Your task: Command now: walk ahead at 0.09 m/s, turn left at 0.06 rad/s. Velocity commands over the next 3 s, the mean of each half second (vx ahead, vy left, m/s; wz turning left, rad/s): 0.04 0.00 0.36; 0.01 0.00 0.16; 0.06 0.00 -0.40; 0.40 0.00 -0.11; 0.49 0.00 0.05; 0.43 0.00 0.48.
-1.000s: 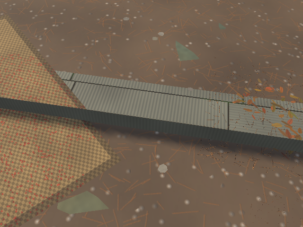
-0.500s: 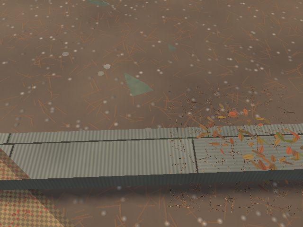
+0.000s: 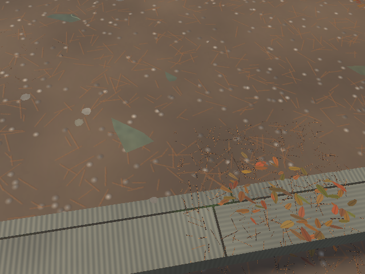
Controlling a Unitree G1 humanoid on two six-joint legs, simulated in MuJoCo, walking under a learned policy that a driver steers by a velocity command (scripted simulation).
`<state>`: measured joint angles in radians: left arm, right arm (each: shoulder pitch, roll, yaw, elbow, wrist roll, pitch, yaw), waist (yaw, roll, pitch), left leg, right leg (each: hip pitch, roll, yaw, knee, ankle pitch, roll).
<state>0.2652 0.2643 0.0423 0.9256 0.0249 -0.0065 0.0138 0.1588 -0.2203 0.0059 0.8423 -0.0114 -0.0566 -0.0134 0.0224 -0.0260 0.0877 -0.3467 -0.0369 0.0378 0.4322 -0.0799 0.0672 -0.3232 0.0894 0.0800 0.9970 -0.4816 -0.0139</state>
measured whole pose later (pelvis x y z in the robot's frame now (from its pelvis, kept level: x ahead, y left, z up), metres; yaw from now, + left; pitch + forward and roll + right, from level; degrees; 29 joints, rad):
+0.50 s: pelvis +0.01 -0.02 +0.01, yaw +15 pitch +0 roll +0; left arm 0.22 0.24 0.03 0.88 0.02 0.00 0.07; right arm 0.21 -0.29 -0.08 0.89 -0.03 0.07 0.01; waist -0.01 0.04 0.04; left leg -0.46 -0.04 -0.01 1.00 -0.41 -0.04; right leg -0.17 -0.01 -0.09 0.40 -0.24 -0.04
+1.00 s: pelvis -0.02 +0.01 +0.01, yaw +18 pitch -2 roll +0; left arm 0.24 0.25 0.04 1.00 0.01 0.05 0.02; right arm 0.12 -0.21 -0.01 0.93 -0.02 0.01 -0.05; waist 0.04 -0.03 0.07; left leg -0.15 -0.04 0.07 0.42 -0.24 0.07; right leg -0.27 -0.02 0.01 0.74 -0.45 0.00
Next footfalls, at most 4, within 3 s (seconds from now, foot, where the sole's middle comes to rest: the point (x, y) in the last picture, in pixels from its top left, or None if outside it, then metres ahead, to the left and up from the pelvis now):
0.28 right None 0.06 -0.11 -0.77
0.68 left None -0.01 0.10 -0.77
1.16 right None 0.01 -0.09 -0.77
1.74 left None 0.11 0.12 -0.77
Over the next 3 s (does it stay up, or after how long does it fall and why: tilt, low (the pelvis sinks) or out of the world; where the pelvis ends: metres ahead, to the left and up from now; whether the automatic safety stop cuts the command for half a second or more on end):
stays up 0.84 -0.04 0.10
